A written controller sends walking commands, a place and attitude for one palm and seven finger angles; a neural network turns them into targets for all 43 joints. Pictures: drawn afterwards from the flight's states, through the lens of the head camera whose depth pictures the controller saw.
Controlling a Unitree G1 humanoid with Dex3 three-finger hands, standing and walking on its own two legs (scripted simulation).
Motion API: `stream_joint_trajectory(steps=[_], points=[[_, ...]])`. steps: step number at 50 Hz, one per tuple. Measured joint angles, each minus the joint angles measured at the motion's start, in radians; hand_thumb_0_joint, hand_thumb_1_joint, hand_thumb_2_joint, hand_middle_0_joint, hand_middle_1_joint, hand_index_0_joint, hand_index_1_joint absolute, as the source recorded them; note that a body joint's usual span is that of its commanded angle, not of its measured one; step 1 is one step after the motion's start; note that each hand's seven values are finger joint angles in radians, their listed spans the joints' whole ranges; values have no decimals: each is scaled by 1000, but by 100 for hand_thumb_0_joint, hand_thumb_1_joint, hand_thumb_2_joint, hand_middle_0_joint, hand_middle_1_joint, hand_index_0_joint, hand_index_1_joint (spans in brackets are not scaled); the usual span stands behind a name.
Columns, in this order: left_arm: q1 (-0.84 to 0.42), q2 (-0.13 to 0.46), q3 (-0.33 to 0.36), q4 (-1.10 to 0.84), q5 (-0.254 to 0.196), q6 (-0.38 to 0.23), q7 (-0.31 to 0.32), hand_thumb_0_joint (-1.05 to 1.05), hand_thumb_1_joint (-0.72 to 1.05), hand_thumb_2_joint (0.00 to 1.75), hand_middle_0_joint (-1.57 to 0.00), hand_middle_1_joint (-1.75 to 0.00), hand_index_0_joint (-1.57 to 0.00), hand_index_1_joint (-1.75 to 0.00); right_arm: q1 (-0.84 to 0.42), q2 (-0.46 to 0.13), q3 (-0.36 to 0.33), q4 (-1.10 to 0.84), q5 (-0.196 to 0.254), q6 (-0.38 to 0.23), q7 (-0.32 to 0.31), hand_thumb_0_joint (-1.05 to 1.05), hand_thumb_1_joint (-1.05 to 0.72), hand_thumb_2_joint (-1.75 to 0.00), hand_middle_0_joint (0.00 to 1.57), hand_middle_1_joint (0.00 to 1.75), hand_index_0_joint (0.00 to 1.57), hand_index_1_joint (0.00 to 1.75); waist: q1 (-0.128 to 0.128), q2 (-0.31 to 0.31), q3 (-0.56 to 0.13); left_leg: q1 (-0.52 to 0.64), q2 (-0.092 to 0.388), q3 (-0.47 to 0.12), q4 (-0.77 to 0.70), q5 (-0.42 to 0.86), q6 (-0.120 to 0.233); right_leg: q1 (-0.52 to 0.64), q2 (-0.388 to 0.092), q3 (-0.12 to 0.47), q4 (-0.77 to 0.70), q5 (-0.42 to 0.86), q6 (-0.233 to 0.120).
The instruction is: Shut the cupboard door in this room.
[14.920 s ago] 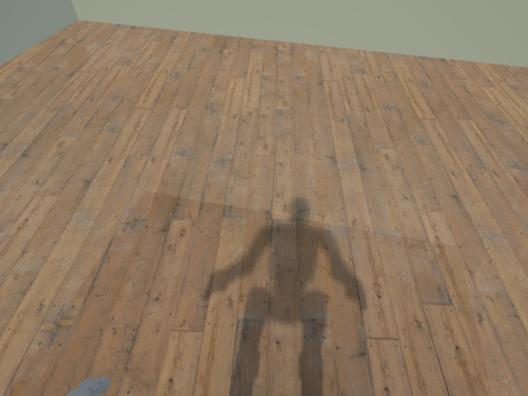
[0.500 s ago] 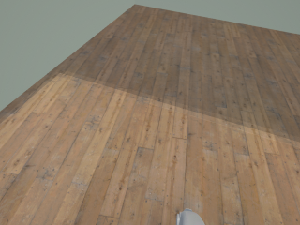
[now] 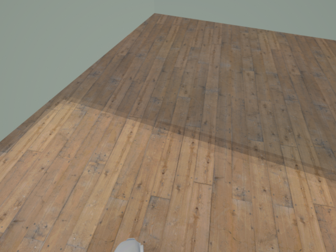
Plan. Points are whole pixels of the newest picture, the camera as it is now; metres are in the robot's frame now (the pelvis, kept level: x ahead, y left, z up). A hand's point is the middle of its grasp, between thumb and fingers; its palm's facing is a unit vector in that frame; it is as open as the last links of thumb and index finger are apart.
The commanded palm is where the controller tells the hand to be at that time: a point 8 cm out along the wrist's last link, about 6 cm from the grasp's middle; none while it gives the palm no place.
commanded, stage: walk around to get in front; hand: left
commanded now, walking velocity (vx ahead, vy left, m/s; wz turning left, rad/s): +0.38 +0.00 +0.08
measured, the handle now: out of the picture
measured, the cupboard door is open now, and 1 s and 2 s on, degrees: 83 83 83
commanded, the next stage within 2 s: walk to a spot facing it in 0.76 s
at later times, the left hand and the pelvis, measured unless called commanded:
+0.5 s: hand (100, 207) +0.28 +0.23 -0.16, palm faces +0.01 -0.98 -0.19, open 7.4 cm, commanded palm none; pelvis +0.20 +0.04 +0.00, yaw -2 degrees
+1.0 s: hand (136, 167) +0.42 +0.14 -0.17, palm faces +0.05 -0.98 -0.21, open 7.2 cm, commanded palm none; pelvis +0.40 -0.04 +0.00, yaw +1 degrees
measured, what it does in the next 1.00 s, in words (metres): walks ahead: left foot, then right foot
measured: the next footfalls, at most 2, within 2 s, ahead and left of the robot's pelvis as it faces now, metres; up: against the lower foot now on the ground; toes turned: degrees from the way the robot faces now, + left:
left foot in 0.16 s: +0.20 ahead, +0.15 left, +0.00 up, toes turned +12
right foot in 0.68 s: +0.42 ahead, -0.13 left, +0.00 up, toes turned -14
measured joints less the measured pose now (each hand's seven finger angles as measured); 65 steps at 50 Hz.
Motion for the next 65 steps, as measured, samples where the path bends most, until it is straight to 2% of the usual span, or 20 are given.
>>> stream_joint_trajectory(steps=[7,9,10,13,16,20,24,28,32,34,35,38,41,46,52,58,59,60,62,65], points=[[80,-10,-8,41,2,7,-7,0,91,90,-19,-30,-20,-30,-63,-3,14,-24,-1,-17,14,0,-91,-90,19,30,19,30,50,-32,22,123,-31,48,-306,-6,22,93,-21,-23,27,-111,57],[95,-11,-8,55,-3,18,-10,1,91,90,-20,-30,-20,-30,-75,4,17,-28,-8,-39,10,0,-91,-90,19,30,19,30,52,-57,37,157,-59,72,-317,18,52,57,-66,-5,175,-180,61],[92,-12,-10,61,-5,28,-12,1,91,90,-20,-30,-20,-30,-79,8,19,-31,-9,-50,7,0,-91,-90,19,30,19,30,51,-63,48,163,-64,83,-287,-9,69,4,-77,32,317,-213,53],[67,-14,-10,63,-5,46,-18,1,91,90,-20,-30,-20,-30,-59,24,28,-30,-5,-64,-7,0,-91,-90,19,30,20,30,38,-55,61,229,-69,106,-304,-62,87,-171,-69,110,679,-211,36],[22,-4,0,41,1,51,-23,1,91,90,-19,-30,-20,-30,-12,30,9,-14,6,-71,-32,-1,-94,-90,20,30,20,30,20,-53,57,315,-86,126,-398,-50,83,-310,-86,134,788,-112,40],[-42,15,16,-14,6,64,-21,1,91,90,-19,-30,-20,-30,68,20,12,30,5,-65,-33,-2,-95,-90,20,30,20,30,9,-61,34,407,-107,144,-501,-42,78,-443,-109,150,786,15,56],[-99,24,26,-60,5,75,-26,1,91,90,-19,-30,-20,-30,148,32,17,77,5,-55,-32,-1,-94,-90,20,30,20,30,1,-62,18,479,-118,157,-566,-55,61,-504,-124,156,706,95,72],[-144,20,23,-87,2,80,-33,1,91,90,-19,-30,-20,-30,200,45,16,106,0,-49,-29,0,-92,-90,20,30,20,30,-21,-46,22,541,-107,176,-587,-94,30,-474,-129,134,486,103,70],[-173,15,18,-100,2,68,-36,1,91,90,-19,-30,-20,-30,232,53,15,124,-6,-42,-24,0,-91,-90,20,30,20,30,-51,-28,34,583,-74,197,-538,-175,-18,-389,-104,104,295,74,47],[-177,15,15,-107,5,44,-38,1,91,90,-19,-30,-20,-30,251,58,16,135,-4,-36,-20,0,-91,-90,20,30,20,30,-49,-18,36,570,-37,195,-429,-250,-36,-323,-78,83,217,101,26],[-182,9,15,-106,8,27,-34,1,91,90,-19,-30,-20,-30,245,57,16,143,1,-27,-17,0,-91,-90,20,30,20,30,-42,-4,45,525,-11,166,-300,-277,-18,-327,-62,74,250,92,8],[-175,-12,7,-96,-1,3,-24,1,91,90,-19,-30,-20,-30,198,49,17,135,11,2,-12,1,-91,-90,20,30,20,30,-37,5,65,322,-36,12,142,-280,25,-291,-46,53,286,7,-20],[-141,-27,15,-80,-13,2,-4,0,92,90,-20,-30,-20,-30,145,35,10,106,8,2,-14,1,-91,-90,20,30,20,30,-28,6,55,158,-43,-28,306,-157,37,-208,-33,28,196,10,-18],[-75,-11,4,-44,-2,-8,7,-1,95,90,-20,-30,-20,-30,62,7,2,51,2,2,-16,1,-91,-90,19,30,19,30,-17,9,24,10,-36,-31,225,-59,17,-84,-19,-16,59,17,-15],[-18,-25,-18,-17,1,7,7,0,92,90,-19,-30,-20,-30,-25,-11,9,2,7,18,-3,0,-91,-90,19,30,19,30,-2,-2,36,-5,-37,16,-20,-17,0,20,-25,-81,16,-30,12],[19,-18,-14,-22,1,36,6,1,91,90,-20,-30,-20,-30,-82,-10,26,-43,3,22,10,0,-91,-90,19,30,19,30,30,-48,75,109,-80,64,-265,18,28,45,-82,-135,160,-164,66],[24,-14,-11,-22,-3,44,4,1,91,90,-20,-30,-20,-30,-85,-11,26,-54,-1,15,10,0,-91,-90,19,30,19,30,29,-58,76,130,-94,66,-289,48,61,19,-107,-132,246,-196,76],[14,-6,-9,-23,-9,57,2,1,90,90,-20,-30,-20,-30,-91,-10,24,-65,-1,8,7,0,-91,-90,19,30,19,30,25,-69,86,119,-111,65,-259,22,95,-32,-122,-93,376,-249,88],[-18,9,-5,-39,-14,85,6,1,90,90,-20,-30,-20,-30,-103,-10,28,-78,7,0,1,0,-91,-90,19,30,19,30,26,-73,106,116,-127,56,-230,-29,132,-145,-103,13,621,-328,97],[-73,27,8,-73,-11,101,8,1,90,90,-20,-30,-20,-30,-100,-11,29,-85,9,9,-10,0,-91,-90,19,30,20,30,18,-56,109,139,-144,34,-283,-16,134,-277,-81,93,779,-280,107]])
